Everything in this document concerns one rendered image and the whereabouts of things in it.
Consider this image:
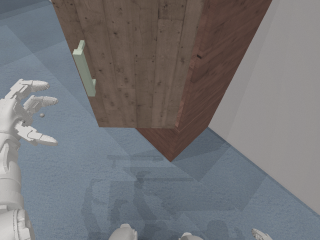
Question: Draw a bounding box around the robot left upper arm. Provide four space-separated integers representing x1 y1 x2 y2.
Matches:
0 209 36 240

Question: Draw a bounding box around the cupboard door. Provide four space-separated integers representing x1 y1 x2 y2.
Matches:
51 0 205 129

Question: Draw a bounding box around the left robot hand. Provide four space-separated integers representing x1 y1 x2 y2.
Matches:
0 79 59 146

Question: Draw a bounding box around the right robot shin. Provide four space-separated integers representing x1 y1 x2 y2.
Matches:
181 232 192 237

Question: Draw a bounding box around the left robot forearm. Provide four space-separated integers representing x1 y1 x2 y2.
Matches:
0 132 24 214

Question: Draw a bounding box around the handle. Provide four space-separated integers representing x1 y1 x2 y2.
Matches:
72 40 96 97

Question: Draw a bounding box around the right robot hand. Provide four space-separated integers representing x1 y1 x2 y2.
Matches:
251 228 272 240

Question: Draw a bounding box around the robot left thigh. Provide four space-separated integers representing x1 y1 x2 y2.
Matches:
108 227 138 240

